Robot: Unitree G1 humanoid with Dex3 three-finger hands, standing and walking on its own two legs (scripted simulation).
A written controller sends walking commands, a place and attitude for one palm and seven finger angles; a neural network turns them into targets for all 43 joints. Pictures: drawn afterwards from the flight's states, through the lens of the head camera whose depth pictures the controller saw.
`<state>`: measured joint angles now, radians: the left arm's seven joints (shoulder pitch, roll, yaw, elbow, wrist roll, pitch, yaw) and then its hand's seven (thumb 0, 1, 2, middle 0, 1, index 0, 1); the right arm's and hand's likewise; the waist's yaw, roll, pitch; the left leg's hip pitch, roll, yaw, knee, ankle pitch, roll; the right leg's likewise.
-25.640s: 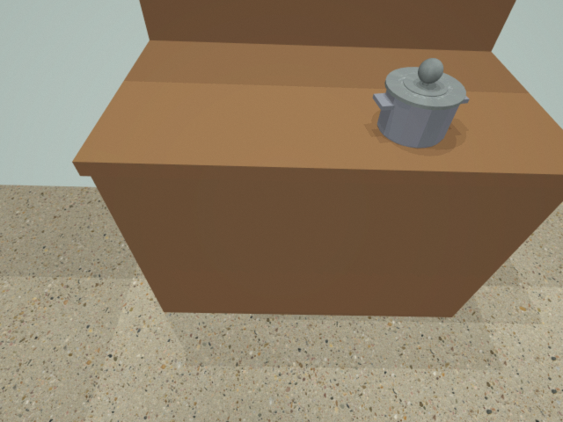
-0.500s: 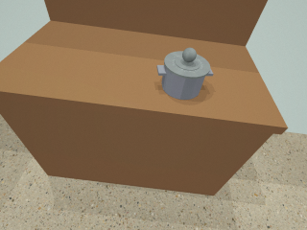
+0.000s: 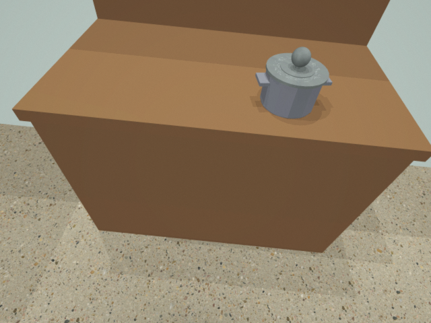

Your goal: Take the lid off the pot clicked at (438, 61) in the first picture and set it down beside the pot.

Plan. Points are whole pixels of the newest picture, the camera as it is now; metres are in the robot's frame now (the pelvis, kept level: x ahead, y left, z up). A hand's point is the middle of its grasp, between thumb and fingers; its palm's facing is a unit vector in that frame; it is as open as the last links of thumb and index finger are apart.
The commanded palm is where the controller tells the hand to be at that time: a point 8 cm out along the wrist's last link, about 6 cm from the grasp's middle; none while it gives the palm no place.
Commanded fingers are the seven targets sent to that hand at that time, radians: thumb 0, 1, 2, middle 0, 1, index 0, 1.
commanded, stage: come to a stop and stand still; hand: left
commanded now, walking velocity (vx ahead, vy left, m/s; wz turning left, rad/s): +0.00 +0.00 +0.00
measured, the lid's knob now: (301, 57) +0.72 -0.20 +0.15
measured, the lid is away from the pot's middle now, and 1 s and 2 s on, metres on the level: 0.01 0.01 0.01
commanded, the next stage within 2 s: look again from close up in 0.48 s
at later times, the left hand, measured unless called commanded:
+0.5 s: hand out of the picture -0.07 +0.16 -0.18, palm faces +0.05 -0.99 -0.16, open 7.4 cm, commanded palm none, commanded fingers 0.00 0.90 0.90 -0.20 -0.30 -0.20 -0.30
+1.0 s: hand out of the picture -0.04 +0.13 -0.17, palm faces +0.05 -0.98 -0.18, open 7.4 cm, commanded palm none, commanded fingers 0.00 0.90 0.90 -0.20 -0.30 -0.20 -0.30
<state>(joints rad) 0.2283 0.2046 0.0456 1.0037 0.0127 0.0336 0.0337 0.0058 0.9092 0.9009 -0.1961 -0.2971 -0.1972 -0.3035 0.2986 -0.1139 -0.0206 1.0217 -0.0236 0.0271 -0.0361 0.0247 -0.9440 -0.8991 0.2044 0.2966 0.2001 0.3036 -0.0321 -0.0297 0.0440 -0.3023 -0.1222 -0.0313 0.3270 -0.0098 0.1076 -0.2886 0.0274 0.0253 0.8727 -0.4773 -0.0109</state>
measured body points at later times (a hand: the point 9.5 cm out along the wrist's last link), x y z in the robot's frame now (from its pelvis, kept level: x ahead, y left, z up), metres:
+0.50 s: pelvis -0.05 +0.00 +0.00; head -0.03 +0.00 +0.45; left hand -0.07 +0.21 -0.17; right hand -0.11 -0.21 -0.16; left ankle -0.01 +0.11 -0.74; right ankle -0.10 -0.10 -0.74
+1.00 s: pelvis -0.03 -0.03 +0.00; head -0.01 -0.03 +0.45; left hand -0.04 +0.19 -0.16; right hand -0.03 -0.25 -0.16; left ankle -0.01 +0.11 -0.74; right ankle -0.10 -0.10 -0.74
